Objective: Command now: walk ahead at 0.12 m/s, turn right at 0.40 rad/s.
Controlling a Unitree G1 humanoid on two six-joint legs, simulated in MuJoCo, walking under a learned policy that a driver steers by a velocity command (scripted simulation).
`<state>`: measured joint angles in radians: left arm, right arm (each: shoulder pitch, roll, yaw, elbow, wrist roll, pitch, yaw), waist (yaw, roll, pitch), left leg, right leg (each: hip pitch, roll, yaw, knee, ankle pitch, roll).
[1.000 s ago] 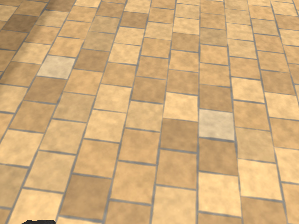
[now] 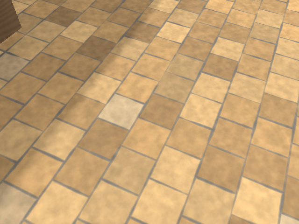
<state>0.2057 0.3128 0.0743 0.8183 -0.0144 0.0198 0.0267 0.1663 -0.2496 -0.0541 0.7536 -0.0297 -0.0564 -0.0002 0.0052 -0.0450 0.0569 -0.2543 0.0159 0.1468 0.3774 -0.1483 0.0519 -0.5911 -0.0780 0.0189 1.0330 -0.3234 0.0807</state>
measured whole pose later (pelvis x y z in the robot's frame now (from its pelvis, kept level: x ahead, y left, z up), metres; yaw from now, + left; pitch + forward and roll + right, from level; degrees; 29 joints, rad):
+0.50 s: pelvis +0.06 -0.04 +0.00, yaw -17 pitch +3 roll +2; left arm 0.17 0.31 0.08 0.67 -0.01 0.03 0.03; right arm 0.06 -0.31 -0.09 0.78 0.00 0.01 -0.04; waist 0.01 0.01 0.06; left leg -0.52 0.00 -0.06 0.91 -0.38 -0.08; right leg -0.33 0.04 0.08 0.45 -0.17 -0.05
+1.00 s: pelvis +0.07 -0.01 +0.00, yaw -36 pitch +1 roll +0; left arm 0.19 0.32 0.09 0.63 -0.02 0.07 0.00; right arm 0.14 -0.27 -0.07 0.75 -0.01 0.02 -0.03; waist -0.01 -0.02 0.07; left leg -0.21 0.06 0.10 0.42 -0.23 0.00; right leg -0.46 -0.04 0.02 0.89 -0.40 0.09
